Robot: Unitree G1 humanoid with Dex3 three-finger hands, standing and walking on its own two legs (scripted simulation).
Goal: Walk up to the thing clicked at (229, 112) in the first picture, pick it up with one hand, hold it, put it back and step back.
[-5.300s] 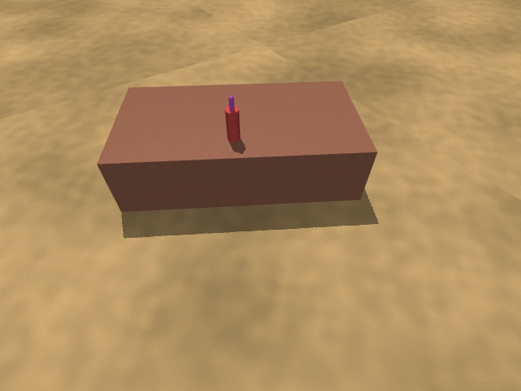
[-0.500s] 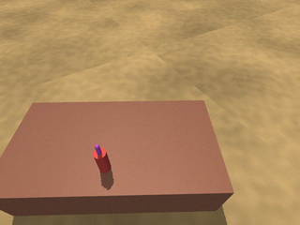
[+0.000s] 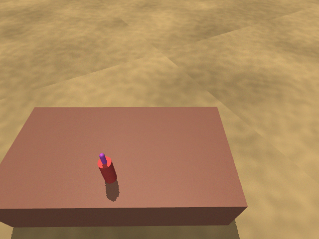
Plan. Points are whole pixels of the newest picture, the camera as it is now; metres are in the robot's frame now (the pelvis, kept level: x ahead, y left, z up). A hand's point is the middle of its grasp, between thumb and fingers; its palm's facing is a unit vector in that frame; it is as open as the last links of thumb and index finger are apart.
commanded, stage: stand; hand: left
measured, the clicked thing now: (106, 167) +0.50 +0.25 -0.34
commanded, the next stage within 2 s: go down in 1.68 s
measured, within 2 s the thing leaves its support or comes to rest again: neither
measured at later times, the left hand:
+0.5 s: hand out of the picture +0.07 +0.25 -0.16, palm faces -0.02 -0.94 -0.34, open 7.4 cm
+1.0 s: hand out of the picture +0.08 +0.25 -0.16, palm faces -0.02 -0.94 -0.34, open 7.4 cm
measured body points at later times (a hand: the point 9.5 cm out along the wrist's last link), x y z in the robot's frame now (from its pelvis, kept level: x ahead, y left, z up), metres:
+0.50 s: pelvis +0.00 -0.01 +0.00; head +0.01 -0.01 +0.45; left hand +0.07 +0.29 -0.13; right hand +0.07 -0.31 -0.14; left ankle +0.01 +0.13 -0.75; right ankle -0.02 -0.13 -0.75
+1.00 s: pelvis +0.00 -0.01 +0.00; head +0.01 -0.01 +0.45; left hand +0.08 +0.30 -0.13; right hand +0.08 -0.31 -0.13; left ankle +0.01 +0.13 -0.75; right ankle -0.02 -0.13 -0.75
